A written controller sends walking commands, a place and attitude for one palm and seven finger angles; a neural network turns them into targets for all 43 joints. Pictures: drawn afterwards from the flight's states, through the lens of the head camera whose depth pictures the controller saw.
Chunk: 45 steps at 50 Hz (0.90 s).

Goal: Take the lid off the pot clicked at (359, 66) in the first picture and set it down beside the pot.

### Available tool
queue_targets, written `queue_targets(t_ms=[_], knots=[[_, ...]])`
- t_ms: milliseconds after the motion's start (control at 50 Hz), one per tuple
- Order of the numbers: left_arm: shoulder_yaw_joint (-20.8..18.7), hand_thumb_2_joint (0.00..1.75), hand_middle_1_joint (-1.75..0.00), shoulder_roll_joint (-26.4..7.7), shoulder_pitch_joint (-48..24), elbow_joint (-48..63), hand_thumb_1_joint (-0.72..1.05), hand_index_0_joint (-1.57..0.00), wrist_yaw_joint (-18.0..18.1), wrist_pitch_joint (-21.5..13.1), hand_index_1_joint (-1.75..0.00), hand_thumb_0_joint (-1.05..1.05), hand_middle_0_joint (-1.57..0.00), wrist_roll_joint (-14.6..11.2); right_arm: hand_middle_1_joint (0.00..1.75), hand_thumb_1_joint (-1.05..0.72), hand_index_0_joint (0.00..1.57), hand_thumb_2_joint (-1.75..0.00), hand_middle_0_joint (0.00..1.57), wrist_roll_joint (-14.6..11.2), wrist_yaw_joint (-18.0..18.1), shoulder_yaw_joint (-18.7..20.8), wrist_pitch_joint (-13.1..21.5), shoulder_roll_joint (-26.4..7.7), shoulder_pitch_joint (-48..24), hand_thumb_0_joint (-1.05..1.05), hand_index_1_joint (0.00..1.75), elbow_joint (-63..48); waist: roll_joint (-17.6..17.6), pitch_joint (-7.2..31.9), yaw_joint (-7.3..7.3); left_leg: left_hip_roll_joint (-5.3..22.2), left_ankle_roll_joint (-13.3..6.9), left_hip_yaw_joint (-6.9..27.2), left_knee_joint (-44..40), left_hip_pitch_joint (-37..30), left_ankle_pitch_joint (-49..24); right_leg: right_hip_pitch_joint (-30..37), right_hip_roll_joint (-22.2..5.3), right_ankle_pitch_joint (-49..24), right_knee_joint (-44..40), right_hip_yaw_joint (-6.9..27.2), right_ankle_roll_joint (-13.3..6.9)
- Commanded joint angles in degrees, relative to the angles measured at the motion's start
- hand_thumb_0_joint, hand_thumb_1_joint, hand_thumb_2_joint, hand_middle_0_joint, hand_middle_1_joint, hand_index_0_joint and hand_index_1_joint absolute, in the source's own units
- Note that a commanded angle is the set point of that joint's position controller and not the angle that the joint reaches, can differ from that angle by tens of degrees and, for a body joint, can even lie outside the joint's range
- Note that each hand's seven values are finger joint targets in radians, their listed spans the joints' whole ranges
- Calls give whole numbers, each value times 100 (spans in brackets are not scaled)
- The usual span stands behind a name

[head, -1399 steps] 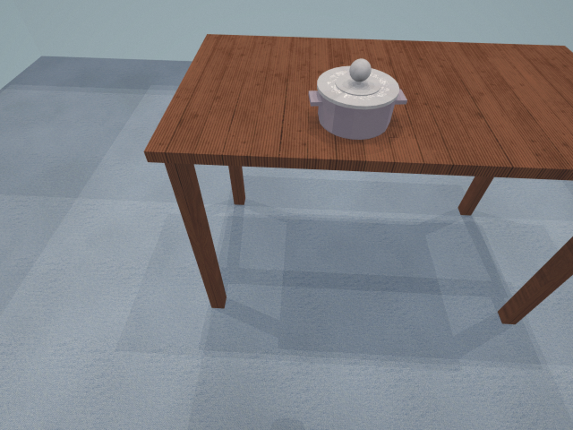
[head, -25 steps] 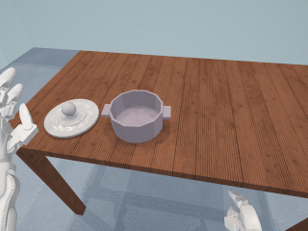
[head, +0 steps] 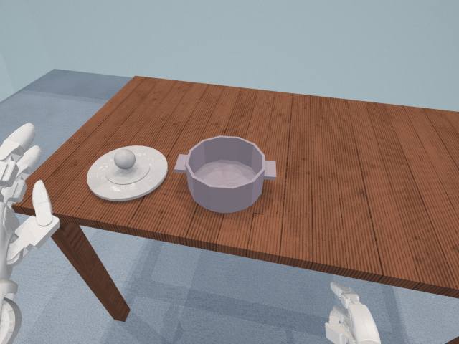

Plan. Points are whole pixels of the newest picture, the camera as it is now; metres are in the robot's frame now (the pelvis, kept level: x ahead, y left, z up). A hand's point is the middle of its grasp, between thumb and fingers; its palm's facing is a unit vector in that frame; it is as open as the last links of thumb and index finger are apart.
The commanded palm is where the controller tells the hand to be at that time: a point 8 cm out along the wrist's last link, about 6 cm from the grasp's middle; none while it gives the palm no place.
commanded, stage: step back with the hand held close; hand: left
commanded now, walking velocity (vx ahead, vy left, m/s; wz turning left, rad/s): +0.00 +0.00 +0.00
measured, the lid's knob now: (124, 159) +0.47 +0.31 +0.05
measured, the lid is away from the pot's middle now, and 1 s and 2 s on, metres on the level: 0.24 0.24 0.24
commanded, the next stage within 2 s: stop stepping back and stand still in 1.80 s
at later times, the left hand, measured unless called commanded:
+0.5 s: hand (47, 240) +0.17 +0.25 +0.18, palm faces +0.28 -0.83 -0.48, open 7.4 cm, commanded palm +0.11 +0.30 +0.22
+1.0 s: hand (15, 261) +0.13 +0.26 +0.20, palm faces +0.37 -0.81 -0.45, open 7.4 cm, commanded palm +0.07 +0.30 +0.22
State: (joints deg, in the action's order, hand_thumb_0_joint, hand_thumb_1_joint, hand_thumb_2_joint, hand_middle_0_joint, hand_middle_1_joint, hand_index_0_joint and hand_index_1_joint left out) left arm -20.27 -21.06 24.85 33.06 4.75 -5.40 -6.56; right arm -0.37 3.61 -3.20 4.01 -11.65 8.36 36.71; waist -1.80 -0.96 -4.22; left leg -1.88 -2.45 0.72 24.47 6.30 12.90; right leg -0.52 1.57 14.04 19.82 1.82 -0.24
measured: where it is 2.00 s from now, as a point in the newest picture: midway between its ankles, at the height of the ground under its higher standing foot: outside the picture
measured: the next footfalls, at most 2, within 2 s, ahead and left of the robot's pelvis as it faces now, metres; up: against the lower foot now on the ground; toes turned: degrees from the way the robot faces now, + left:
right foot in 1.68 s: -0.19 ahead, -0.12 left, +0.00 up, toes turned -6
left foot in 1.84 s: -0.09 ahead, +0.11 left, +0.00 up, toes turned -5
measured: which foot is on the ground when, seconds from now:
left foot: down 0.00-1.00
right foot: down 0.00-1.00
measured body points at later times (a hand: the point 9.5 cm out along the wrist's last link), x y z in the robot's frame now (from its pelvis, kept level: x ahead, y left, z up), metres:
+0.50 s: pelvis -0.03 +0.03 -0.01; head +0.01 +0.06 +0.44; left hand +0.15 +0.30 +0.21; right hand +0.15 -0.22 -0.07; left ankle +0.01 +0.09 -0.74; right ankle -0.03 -0.12 -0.74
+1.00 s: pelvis -0.07 +0.03 -0.02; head -0.04 +0.06 +0.43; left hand +0.11 +0.30 +0.22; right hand +0.10 -0.21 -0.08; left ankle +0.01 +0.09 -0.74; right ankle -0.08 -0.12 -0.74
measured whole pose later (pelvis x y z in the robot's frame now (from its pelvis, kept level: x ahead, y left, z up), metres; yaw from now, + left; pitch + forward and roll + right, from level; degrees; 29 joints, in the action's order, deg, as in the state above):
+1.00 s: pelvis -0.07 +0.03 -0.02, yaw -1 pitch +2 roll -3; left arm -28.7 -26.4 31.9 43.0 7.2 -14.6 -4.5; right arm -0.6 3.2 -0.8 4.7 -11.3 13.3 29.9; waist 1.4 -0.3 0.4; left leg -1.4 -4.6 -1.1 36.3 27.2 11.7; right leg -17.5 1.1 19.3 33.8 -0.1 0.4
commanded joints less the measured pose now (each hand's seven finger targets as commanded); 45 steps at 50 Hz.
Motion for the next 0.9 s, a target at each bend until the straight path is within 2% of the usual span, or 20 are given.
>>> queue_targets(t_ms=[0, 60, 80, 100, 120, 140, 180, 260, 300, 340, 400, 460, 540, 600, 660, 700, 740, 780, 840, 880], knots=[[-544, 90, -30, -973, -821, 1298, 90, -20, 96, -293, -30, 0, -20, 17, 30, -90, 20, -90, 20, -29, 24, 268, 307, -664, -952, 0, 30, -951, -240, 313, 128, 351, 61, 192, -480, -417, -643, -680, -35, -644, -304, -242, -213], [-497, 90, -30, -898, -704, 1217, 90, -20, 106, -256, -30, 0, -20, 53, 30, -90, 20, -90, 20, -11, 16, 251, 302, -639, -948, 0, 30, -938, -329, 274, 76, 354, 89, 211, -524, -375, -660, -665, -27, -631, -308, -268, -226], [-1640, 90, -30, -2140, -1988, 2178, 90, -20, 209, -677, -30, 0, -20, 113, 30, -90, 20, -90, 20, -67, 6, 295, 233, -861, -908, 0, 30, -1307, -380, -8, 214, 449, -124, 384, -405, 238, -97, -850, -275, -926, -426, 309, -164], [-1656, 90, -30, -2082, -1954, 1877, 90, -20, 229, -851, -30, 0, -20, 67, 30, -90, 20, -90, 20, -42, 31, 244, 209, -742, -918, 0, 30, -1180, -339, -125, 235, 401, -117, 460, -331, 369, 176, -959, -401, -766, -456, 412, -224], [-1345, 90, -30, -1554, -1080, 1051, 90, -20, 191, -859, -30, 0, -20, 96, 30, -90, 20, -90, 20, -9, 18, 305, 188, -762, -773, 0, 30, -1095, 206, -231, 243, 376, -139, 498, -208, 398, 67, -1129, -418, -762, -511, 423, -209], [-1046, 90, -30, -1188, -623, 871, 90, -20, 126, -820, -30, 0, -20, 108, 30, -90, 20, -90, 20, -45, -40, 360, 167, -751, -731, 0, 30, -1144, 323, -61, 276, 409, -137, 457, -53, 234, -227, -1185, -511, -955, -488, 491, -192], [-767, 90, -30, -947, -262, 900, 90, -20, 46, -826, -30, 0, -20, 123, 30, -90, 20, -90, 20, -79, -113, 429, 92, -812, -641, 0, 30, -1202, 161, 253, 338, 499, -138, 447, 47, 183, -574, -1126, -603, -1244, -323, 419, -149], [-953, 90, -30, -1133, 270, 1386, 90, -20, 47, -915, -30, 0, -20, 123, 30, -90, 20, -90, 20, -103, -131, 518, -50, -860, -527, 0, 30, -1392, -2, 772, 318, 691, -183, 525, -73, 332, -1142, -860, -502, -1583, 191, 159, -40], [-1270, 90, -30, -1444, 424, 1795, 90, -20, 100, -957, -30, 0, -20, 102, 30, -90, 20, -90, 20, -109, -118, 539, -90, -874, -505, 0, 30, -1490, -56, 1002, 309, 793, -208, 629, -70, 479, -1414, -729, -474, -1641, 434, 135, -22], [-1266, 90, -30, -1380, 661, 1978, 90, -20, 112, -977, -30, 0, -20, 98, 30, -90, 20, -90, 20, -131, -105, 570, -120, -845, -443, 0, 30, -1582, -142, 1077, 312, 884, -225, 698, -57, 618, -1595, -745, -424, -1559, 667, 69, 14], [-1473, 90, -30, -1596, 685, 2500, 90, -20, 174, -1020, -30, 0, -20, 90, 30, -90, 20, -90, 20, -141, -89, 599, -75, -899, -361, 0, 30, -1679, -586, 1229, 327, 1069, -262, 899, -150, 831, -1574, -767, -317, -986, 1090, -16, 52], [-1460, 90, -30, -1465, 836, 2460, 90, -20, 217, -1019, -30, 0, -20, 98, 30, -90, 20, -90, 20, -103, -77, 626, 27, -866, -211, 0, 30, -1662, -1040, 1036, 349, 1285, -330, 1064, -345, 1119, -1224, -1053, -220, 145, 1527, -85, 75], [-1423, 90, -30, -1369, 676, 2217, 90, -20, 269, -1004, -30, 0, -20, 99, 30, -90, 20, -90, 20, -69, -74, 624, 162, -849, -72, 0, 30, -1550, -674, 858, 395, 1336, -314, 1073, -101, 1268, -1128, -1158, -319, 227, 1251, -71, 23], [-1491, 90, -30, -1427, 598, 1947, 90, -20, 289, -992, -30, 0, -20, 139, 30, -90, 20, -90, 20, -151, -81, 678, 124, -866, -50, 0, 30, -1573, 94, 894, 465, 1001, -163, 844, 252, 1671, 326, -997, -567, -445, 945, 151, -115], [-1322, 90, -30, -1320, 606, 1745, 90, -20, 307, -1029, -30, 0, -20, 126, 30, -90, 20, -90, 20, -168, -65, 662, 59, -792, -50, 0, 30, -1593, 453, 560, 547, 701, -64, 687, 711, 1670, 1243, -1755, -940, 122, 377, 579, -289], [-1370, 90, -30, -1451, 519, 1879, 90, -20, 363, -1079, -30, 0, -20, 148, 30, -90, 20, -90, 20, -140, -46, 646, 55, -785, -59, 0, 30, -1571, 326, 457, 583, 653, -37, 693, 836, 1632, 1384, -2053, -1067, 533, 173, 727, -378], [-1282, 90, -30, -1368, 552, 1931, 90, -20, 386, -1132, -30, 0, -20, 158, 30, -90, 20, -90, 20, -134, -24, 609, 78, -752, -105, 0, 30, -1584, 112, 398, 578, 702, -57, 751, 656, 1652, 1274, -2100, -952, 430, 313, 516, -331], [-1305, 90, -30, -1386, 522, 2003, 90, -20, 407, -1188, -30, 0, -20, 171, 30, -90, 20, -90, 20, -140, 8, 595, 125, -793, -149, 0, 30, -1614, -195, 364, 563, 859, -116, 950, 163, 1882, 1577, -1933, -641, 567, 585, 186, -210], [-1394, 90, -30, -1359, 548, 2139, 90, -20, 393, -1240, -30, 0, -20, 222, 30, -90, 20, -90, 20, -118, 48, 572, 251, -827, -185, 0, 30, -1669, -1112, 491, 498, 1331, -324, 1555, -919, 2745, 2175, -881, -80, 282, 1680, -228, 5], [-1428, 90, -30, -1369, 500, 2216, 90, -20, 364, -1261, -30, 0, -20, 238, 30, -90, 20, -90, 20, -66, 40, 598, 339, -817, -82, 0, 30, -1612, -1057, 595, 475, 1434, -370, 1520, -866, 2727, 1631, -790, -56, 339, 1925, -192, 34]])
